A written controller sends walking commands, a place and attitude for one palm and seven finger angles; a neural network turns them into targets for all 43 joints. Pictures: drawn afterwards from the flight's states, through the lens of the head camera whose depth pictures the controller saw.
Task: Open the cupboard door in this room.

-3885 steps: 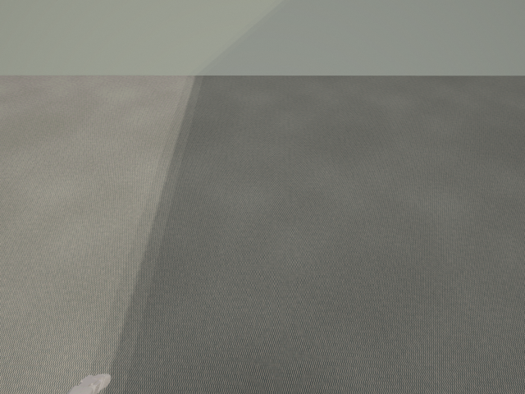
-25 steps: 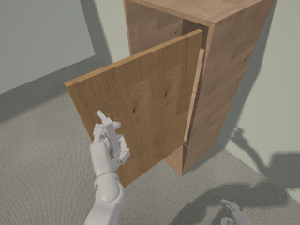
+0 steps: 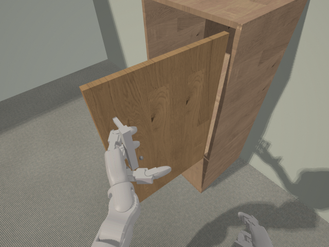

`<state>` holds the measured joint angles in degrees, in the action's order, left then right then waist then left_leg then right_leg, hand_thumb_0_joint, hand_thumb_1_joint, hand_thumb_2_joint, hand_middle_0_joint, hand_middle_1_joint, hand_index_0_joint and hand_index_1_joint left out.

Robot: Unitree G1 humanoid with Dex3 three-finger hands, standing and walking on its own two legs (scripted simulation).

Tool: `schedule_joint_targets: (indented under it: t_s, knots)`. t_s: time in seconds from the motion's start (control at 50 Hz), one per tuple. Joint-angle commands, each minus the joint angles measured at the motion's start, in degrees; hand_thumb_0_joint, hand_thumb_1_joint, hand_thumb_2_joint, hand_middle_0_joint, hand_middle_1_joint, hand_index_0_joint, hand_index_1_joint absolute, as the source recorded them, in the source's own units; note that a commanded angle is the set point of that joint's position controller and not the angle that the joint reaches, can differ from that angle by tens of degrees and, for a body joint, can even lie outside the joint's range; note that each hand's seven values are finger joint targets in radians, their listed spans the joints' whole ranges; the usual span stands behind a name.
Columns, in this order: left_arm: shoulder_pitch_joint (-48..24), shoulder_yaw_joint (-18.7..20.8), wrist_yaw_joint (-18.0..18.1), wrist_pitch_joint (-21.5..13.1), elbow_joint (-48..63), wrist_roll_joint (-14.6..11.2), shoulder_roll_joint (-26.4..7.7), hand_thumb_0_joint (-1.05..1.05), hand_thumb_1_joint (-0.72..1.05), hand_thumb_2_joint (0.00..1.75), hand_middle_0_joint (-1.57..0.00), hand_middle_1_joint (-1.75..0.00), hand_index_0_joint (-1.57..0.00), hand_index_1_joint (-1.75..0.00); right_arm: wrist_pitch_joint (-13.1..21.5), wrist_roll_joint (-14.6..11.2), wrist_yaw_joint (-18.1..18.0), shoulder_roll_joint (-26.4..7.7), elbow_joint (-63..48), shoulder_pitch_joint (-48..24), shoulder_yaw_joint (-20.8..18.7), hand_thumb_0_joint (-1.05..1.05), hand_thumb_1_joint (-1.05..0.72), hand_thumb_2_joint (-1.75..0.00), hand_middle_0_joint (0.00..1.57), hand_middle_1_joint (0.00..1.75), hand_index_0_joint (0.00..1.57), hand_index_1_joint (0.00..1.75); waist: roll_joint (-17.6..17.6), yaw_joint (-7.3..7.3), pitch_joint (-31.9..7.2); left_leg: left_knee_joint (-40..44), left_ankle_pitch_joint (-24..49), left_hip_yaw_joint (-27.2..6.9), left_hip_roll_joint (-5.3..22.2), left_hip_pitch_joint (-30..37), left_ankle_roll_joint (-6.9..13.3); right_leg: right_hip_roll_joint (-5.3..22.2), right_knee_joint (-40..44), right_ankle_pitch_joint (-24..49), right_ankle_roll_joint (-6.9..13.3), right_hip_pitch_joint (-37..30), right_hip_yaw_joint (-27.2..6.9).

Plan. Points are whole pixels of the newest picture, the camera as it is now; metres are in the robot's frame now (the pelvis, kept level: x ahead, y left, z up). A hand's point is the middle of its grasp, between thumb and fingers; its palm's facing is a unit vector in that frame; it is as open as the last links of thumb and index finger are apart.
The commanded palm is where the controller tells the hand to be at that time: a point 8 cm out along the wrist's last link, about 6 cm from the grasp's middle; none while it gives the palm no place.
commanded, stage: open thumb and fingers to let go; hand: left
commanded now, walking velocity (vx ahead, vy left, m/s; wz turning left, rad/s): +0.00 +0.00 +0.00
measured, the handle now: (125, 144) +0.34 +0.12 +0.09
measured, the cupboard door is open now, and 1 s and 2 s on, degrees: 86 87 86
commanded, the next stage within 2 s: slide the hand sideways off the handle in 0.28 s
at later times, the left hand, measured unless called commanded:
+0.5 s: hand (136, 165) +0.29 +0.08 +0.08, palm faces +0.05 -0.99 -0.11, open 15.3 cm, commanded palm +0.26 +0.12 +0.08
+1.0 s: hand (123, 182) +0.25 +0.11 +0.07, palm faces -0.11 -0.99 -0.03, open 16.1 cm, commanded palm +0.22 +0.17 +0.08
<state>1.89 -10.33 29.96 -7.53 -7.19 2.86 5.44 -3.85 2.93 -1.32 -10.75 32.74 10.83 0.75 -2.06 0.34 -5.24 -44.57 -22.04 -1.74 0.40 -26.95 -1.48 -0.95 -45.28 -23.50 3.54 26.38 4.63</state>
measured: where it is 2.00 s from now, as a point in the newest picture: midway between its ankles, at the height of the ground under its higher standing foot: outside the picture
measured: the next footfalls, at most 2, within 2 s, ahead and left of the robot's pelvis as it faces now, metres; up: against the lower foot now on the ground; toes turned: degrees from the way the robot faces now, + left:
none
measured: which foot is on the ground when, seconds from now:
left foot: down 0.00-1.00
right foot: down 0.00-1.00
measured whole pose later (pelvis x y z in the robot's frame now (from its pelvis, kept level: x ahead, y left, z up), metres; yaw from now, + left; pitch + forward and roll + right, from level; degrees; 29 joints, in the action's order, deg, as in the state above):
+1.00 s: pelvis +0.00 +0.03 +0.00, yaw -2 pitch +4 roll +0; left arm 14.2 -8.3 1.3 -11.4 4.0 -4.7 -6.4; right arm 1.1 -0.4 -0.4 -12.2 27.4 13.9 2.5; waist -1.9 0.4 -3.8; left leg -47.5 -23.7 0.7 0.4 -27.7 0.5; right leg -0.9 -46.9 -23.5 1.7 27.3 2.2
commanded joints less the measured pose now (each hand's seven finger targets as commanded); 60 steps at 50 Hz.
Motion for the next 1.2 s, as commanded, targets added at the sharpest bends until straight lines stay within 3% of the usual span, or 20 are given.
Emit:
schedule_joint_targets:
  t_s: [0.0, 0.24, 0.36, 0.38, 0.4, 0.42, 0.46, 0.48, 0.52, 0.56, 0.58, 0.66, 0.68, 0.7, 0.72, 0.74, 0.8, 0.86, 0.96, 1.18]
  knots:
    - [-15.10, -0.35, 1.68, -2.75, 12.50, 1.15, 1.91, 0.00, -0.50, 0.30, -0.25, -0.90, -0.25, -0.90, 2.54, 0.00, 0.05, -4.58, -9.23, -6.44, -1.53, 0.00, -0.90, -0.90, 0.20, 0.30, 0.20, 0.30, 6.56, 0.22, -8.93, 3.57, 9.59, 1.22, -1.47, 3.21, 2.59, 2.68, 10.01, 13.26, -2.65, -4.32, -4.25]
    - [-18.34, -1.06, 3.94, -1.15, 11.26, 2.16, 3.32, 0.00, -0.50, 0.30, -0.15, -0.30, -0.15, -0.30, 1.76, 0.00, 0.27, -4.54, -9.17, -7.10, -1.56, 0.00, -0.90, -0.90, 0.20, 0.30, 0.20, 0.30, 6.14, -0.03, -9.81, 3.82, 9.49, 0.70, -1.06, 3.06, 2.35, 1.42, 8.13, 9.87, -1.52, -2.88, -2.16]
    - [-20.34, -1.75, 4.53, -0.35, 10.08, 1.96, 4.69, 0.00, -0.50, 0.30, -0.15, -0.30, -0.15, -0.30, 1.78, 0.00, 0.52, -4.56, -8.87, -7.54, -1.39, 0.00, -0.90, -0.90, 0.20, 0.30, 0.20, 0.30, 5.64, 0.01, -9.22, 3.87, 8.13, 0.29, -0.97, 2.77, 2.19, 1.08, 7.65, 7.33, -1.35, -1.42, -1.52]
    - [-19.74, -12.36, -7.76, -3.49, 8.39, 7.13, -1.29, 0.00, -0.50, 0.30, -0.15, -0.30, -0.15, -0.30, 1.75, -0.24, 0.79, -6.62, -6.71, -3.42, -1.19, 0.00, -0.90, -0.90, 0.20, 0.30, 0.20, 0.30, 9.49, 5.18, -4.33, 3.41, 8.71, 0.36, -0.92, 3.64, 3.18, 1.36, 7.19, 11.65, -1.80, 2.19, -3.01]
    - [-22.24, -6.00, -14.40, -6.54, 12.49, 4.91, -7.23, 0.00, -0.50, 0.30, -0.15, -0.30, -0.15, -0.30, 1.87, -0.93, 0.17, -6.62, -8.55, -2.47, -1.92, 0.00, -0.90, -0.90, 0.20, 0.30, 0.20, 0.30, 6.43, 2.86, -9.48, 3.29, 9.52, 0.72, -0.98, 4.22, 3.38, 1.65, 6.36, 13.83, -1.51, -0.22, -3.44]
    - [-22.31, -5.64, -18.50, -8.40, 13.85, 4.20, -8.96, 0.00, -0.50, 0.30, -0.15, -0.30, -0.15, -0.30, 1.93, -1.14, -0.33, -6.54, -9.19, -2.62, -1.72, 0.00, -0.90, -0.90, 0.20, 0.30, 0.20, 0.30, 4.31, 1.94, -12.63, 3.32, 10.56, 0.79, -1.25, 5.27, 3.49, 1.69, 5.55, 15.27, -1.16, -2.18, -3.85]
    - [-22.02, -7.39, -25.63, -10.07, 13.54, 1.33, -7.80, 0.00, -0.50, 0.30, -0.15, -0.30, -0.15, -0.30, 3.17, -1.98, -0.84, -6.21, -10.02, -2.82, -1.25, 0.00, -0.90, -0.90, 0.20, 0.30, 0.20, 0.30, 2.98, 2.44, -12.61, 3.32, 9.95, 0.58, -1.27, 5.99, 3.52, 1.55, 5.72, 14.82, -1.28, -1.84, -3.70]
    - [-21.13, -8.51, -29.55, -9.89, 13.24, -1.37, -6.71, 0.00, -0.50, 0.30, -0.15, -0.30, -0.15, -0.30, 3.73, -2.76, -0.84, -6.50, -10.61, -2.73, -0.95, 0.00, -0.90, -0.90, 0.20, 0.30, 0.20, 0.30, 1.38, 2.61, -11.85, 3.82, 9.35, 0.22, -1.11, 6.76, 3.32, 1.27, 5.91, 13.80, -0.99, -1.61, -3.35]
    - [-18.42, -6.37, -32.62, -8.21, 12.23, -8.30, -4.32, 0.00, -0.50, 0.30, -0.15, -0.30, -0.15, -0.30, 5.25, -4.02, -1.29, -6.21, -11.88, -4.20, -0.38, 0.00, -0.90, -0.90, 0.20, 0.30, 0.20, 0.30, 2.23, 1.76, -9.25, 4.95, 5.86, -0.35, -1.04, 5.94, 2.93, 0.46, 7.44, 9.80, -1.23, -1.48, -2.35]
    - [-17.58, -3.06, -31.89, -6.02, 11.91, -12.31, -3.98, 0.00, -0.50, 0.30, -0.15, -0.30, -0.15, -0.30, 6.69, -4.59, -1.56, -6.55, -12.40, -5.07, -0.06, 0.00, -0.90, -0.90, 0.20, 0.30, 0.20, 0.30, 5.17, 1.01, -7.61, 6.16, 2.36, -1.01, -1.12, 4.78, 2.60, 0.18, 8.71, 5.11, -1.60, -1.11, -1.43]
    - [-15.93, -1.39, -30.73, -5.25, 10.67, -12.94, -4.49, 0.00, -0.50, 0.30, -0.15, -0.30, -0.15, -0.30, 7.28, -4.62, -1.41, -6.67, -12.30, -5.21, 0.12, 0.00, -0.90, -0.90, 0.20, 0.30, 0.20, 0.30, 5.46, 0.38, -6.17, 6.74, 1.49, -1.07, -1.17, 4.18, 2.46, 0.11, 8.99, 3.64, -1.64, -0.91, -1.24]
    - [-11.18, 2.19, -25.16, -5.76, 14.12, -8.88, -8.07, 0.00, -0.50, 0.30, -0.15, -0.30, -0.15, -0.30, 8.05, -3.60, -0.07, -6.86, -12.90, -3.88, -0.31, 0.00, -0.90, -0.90, 0.20, 0.30, 0.20, 0.30, 7.35, -0.97, -7.05, 7.00, 3.38, -0.35, -1.07, 3.50, 2.53, 0.48, 7.78, 4.52, -1.79, -1.37, -1.42]
    - [-8.70, 3.54, -24.39, -6.08, 14.13, -7.37, -10.27, 0.00, -0.50, 0.30, -0.15, -0.30, -0.15, -0.30, 8.00, -3.47, 0.30, -7.05, -13.07, -3.59, -0.49, 0.00, -0.90, -0.90, 0.20, 0.30, 0.20, 0.30, 6.60, -1.60, -6.98, 6.92, 3.94, -0.10, -0.97, 3.11, 2.53, 0.47, 7.51, 4.78, -1.60, -1.77, -1.68]
    - [-7.89, 2.60, -24.09, -6.54, 15.58, -6.80, -9.15, 0.00, -0.50, 0.30, -0.15, -0.30, -0.15, -0.30, 8.06, -3.30, 0.70, -6.70, -13.43, -3.64, -0.41, 0.00, -0.90, -0.90, 0.20, 0.30, 0.20, 0.30, 5.44, -1.43, -7.06, 6.66, 5.14, 0.32, -0.96, 3.47, 2.61, 0.62, 7.08, 6.26, -1.56, -1.74, -1.62]
    - [-5.46, 3.52, -23.95, -6.93, 16.09, -6.30, -10.28, 0.00, -0.50, 0.30, -0.15, -0.30, -0.15, -0.30, 7.96, -3.29, 1.01, -6.65, -13.56, -3.36, -0.47, 0.00, -0.90, -0.90, 0.20, 0.30, 0.20, 0.30, 4.60, -1.79, -6.97, 6.51, 5.30, 0.48, -0.89, 3.03, 2.46, 0.57, 6.76, 6.45, -1.38, -1.90, -1.75]
    - [-4.66, 2.90, -24.10, -7.20, 17.14, -5.99, -9.88, 0.00, -0.50, 0.30, -0.15, -0.30, -0.15, -0.30, 7.89, -3.26, 1.25, -6.64, -13.87, -3.33, -0.40, 0.00, -0.90, -0.90, 0.20, 0.30, 0.20, 0.30, 4.11, -1.56, -6.93, 6.39, 5.69, 0.63, -0.88, 3.03, 2.49, 0.51, 6.44, 7.04, -1.30, -1.89, -1.70]
    - [-2.51, 5.79, -24.64, -7.26, 19.05, -6.24, -13.10, 0.00, -0.50, 0.30, -0.15, -0.30, -0.15, -0.30, 7.42, -3.15, 1.21, -6.78, -14.54, -3.77, -0.44, 0.00, -0.90, -0.90, 0.20, 0.30, 0.20, 0.30, 4.24, -1.74, -6.61, 5.97, 5.09, 1.47, -0.90, 1.67, 2.65, 0.57, 7.15, 7.04, -1.49, -2.89, -2.71]
    - [0.12, 5.39, -25.89, -7.76, 23.00, -6.74, -12.82, 0.00, -0.50, 0.30, -0.15, -0.30, -0.15, -0.30, 7.74, -3.33, 1.11, -6.64, -15.12, -3.47, -0.46, 0.00, -0.90, -0.90, 0.20, 0.30, 0.20, 0.30, 1.45, -1.39, -6.60, 5.54, 5.89, 1.53, -0.83, 2.29, 2.57, 0.28, 6.40, 8.28, -1.32, -2.50, -2.46]
    - [7.27, 7.39, -27.98, -7.72, 26.18, -9.44, -13.67, 0.00, -0.50, 0.30, -0.15, -0.30, -0.15, -0.30, 8.52, -3.53, 0.53, -6.79, -15.35, -2.89, -0.68, 0.00, -0.90, -0.90, 0.20, 0.30, 0.20, 0.30, 4.18, -1.08, -7.40, 4.22, 8.16, 1.77, -1.01, 1.80, 2.68, 0.18, 6.40, 12.51, -1.96, -3.92, -2.71]
    - [16.09, 13.09, -33.30, -9.64, 30.18, -12.16, -18.82, 0.00, -0.50, 0.30, -0.15, -0.30, -0.15, -0.30, 10.44, -3.75, -0.66, -7.48, -15.06, -1.30, -1.06, 0.00, -0.90, -0.90, 0.20, 0.30, 0.20, 0.30, 4.27, -0.59, -6.52, 1.12, 9.37, 1.58, -1.63, -1.26, 2.80, 0.78, 5.70, 16.22, -2.90, -3.72, -4.64]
